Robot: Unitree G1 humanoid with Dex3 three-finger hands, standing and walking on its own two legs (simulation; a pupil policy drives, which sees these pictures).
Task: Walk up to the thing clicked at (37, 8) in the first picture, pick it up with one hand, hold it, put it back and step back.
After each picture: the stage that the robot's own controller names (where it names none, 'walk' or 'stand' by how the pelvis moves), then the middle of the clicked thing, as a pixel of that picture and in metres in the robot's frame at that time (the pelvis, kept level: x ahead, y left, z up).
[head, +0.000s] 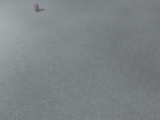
stand; (36, 7) +2.21 +0.70 -0.72
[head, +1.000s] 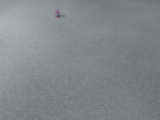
walk; (57, 13) +2.12 +0.31 -0.70
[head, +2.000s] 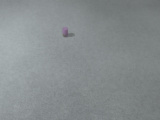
walk; (65, 32) +1.50 +0.15 -0.72
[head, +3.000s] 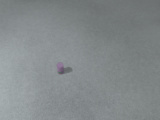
walk; (60, 68) +0.95 +0.18 -0.71
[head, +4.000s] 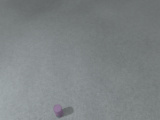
walk; (58, 111) +0.54 +0.24 -0.69
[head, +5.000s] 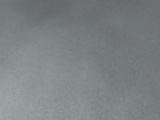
stand; out of the picture +0.37 +0.22 -0.70
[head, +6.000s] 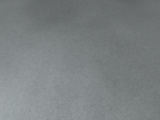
stand; out of the picture +0.35 +0.19 -0.72
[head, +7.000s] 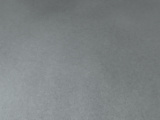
stand; out of the picture +0.36 +0.19 -0.72
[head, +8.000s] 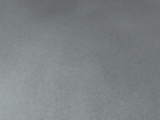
stand; out of the picture +0.35 +0.20 -0.72
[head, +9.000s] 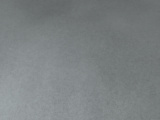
stand; out of the picture +0.33 +0.20 -0.72
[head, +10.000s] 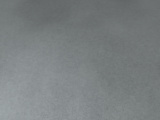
stand; out of the picture +0.32 +0.21 -0.73
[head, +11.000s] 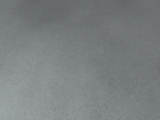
stand; out of the picture +0.32 +0.21 -0.73
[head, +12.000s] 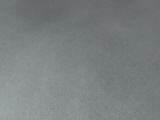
stand; out of the picture +0.32 +0.21 -0.73
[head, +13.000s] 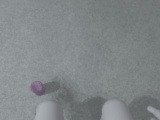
go down; (38, 88) +0.39 +0.23 -0.47
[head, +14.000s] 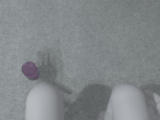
go down; (31, 71) +0.42 +0.24 -0.32
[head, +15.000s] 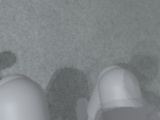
close in; out of the picture +0.39 +0.28 -0.23
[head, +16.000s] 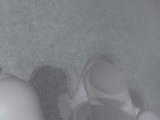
close; out of the picture +0.40 +0.28 -0.22
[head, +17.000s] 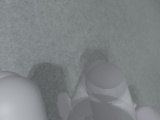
lift; out of the picture +0.38 +0.28 -0.23
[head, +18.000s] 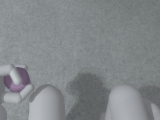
lift; (19, 83) +0.32 +0.23 -0.07
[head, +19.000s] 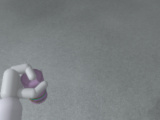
hold; (35, 87) +0.33 +0.18 +0.04
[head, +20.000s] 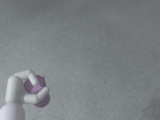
hold; (38, 92) +0.33 +0.17 -0.01
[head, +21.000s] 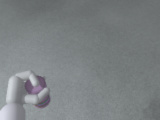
hold; (38, 92) +0.33 +0.17 -0.01
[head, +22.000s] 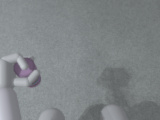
crouch; (28, 73) +0.39 +0.19 -0.08
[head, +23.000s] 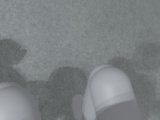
lower; out of the picture +0.43 +0.27 -0.19
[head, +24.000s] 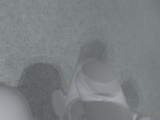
lower; out of the picture +0.42 +0.29 -0.23
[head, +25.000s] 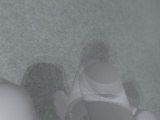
lower; out of the picture +0.41 +0.29 -0.23
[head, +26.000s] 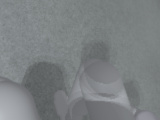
lower; out of the picture +0.41 +0.29 -0.23
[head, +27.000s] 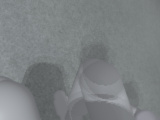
lower; out of the picture +0.41 +0.29 -0.23
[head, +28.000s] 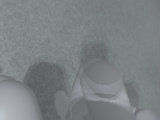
withdraw; out of the picture +0.40 +0.27 -0.23
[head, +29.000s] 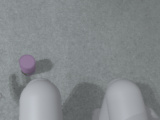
walk; (27, 65) +0.43 +0.23 -0.29
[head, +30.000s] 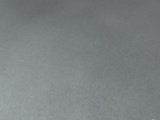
stand; out of the picture +0.35 +0.18 -0.65
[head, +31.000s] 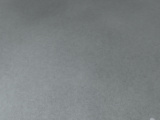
stand; out of the picture +0.37 +0.20 -0.67
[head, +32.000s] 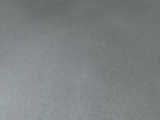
stand; out of the picture +0.37 +0.19 -0.68
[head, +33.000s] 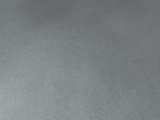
walk; out of the picture +0.38 +0.19 -0.72
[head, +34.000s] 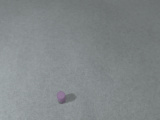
walk; (61, 97) +0.53 +0.14 -0.70
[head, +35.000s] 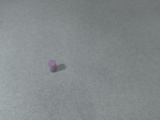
walk; (52, 66) +0.81 +0.26 -0.69
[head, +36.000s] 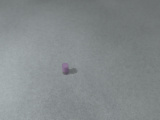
stand; (65, 69) +0.97 +0.18 -0.71
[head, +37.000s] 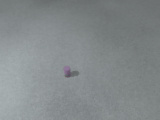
stand; (67, 71) +0.97 +0.17 -0.72
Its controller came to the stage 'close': yes
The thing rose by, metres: 0.71
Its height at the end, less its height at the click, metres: +0.00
